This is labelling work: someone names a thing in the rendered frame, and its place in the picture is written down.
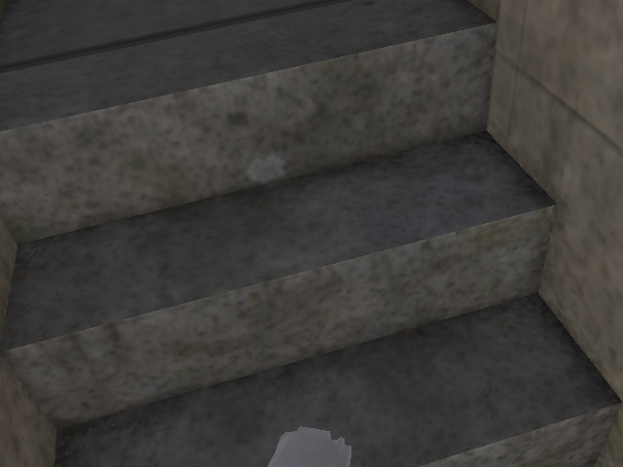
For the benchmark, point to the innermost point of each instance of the robot left thigh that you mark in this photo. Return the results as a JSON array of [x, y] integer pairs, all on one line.
[[310, 447]]

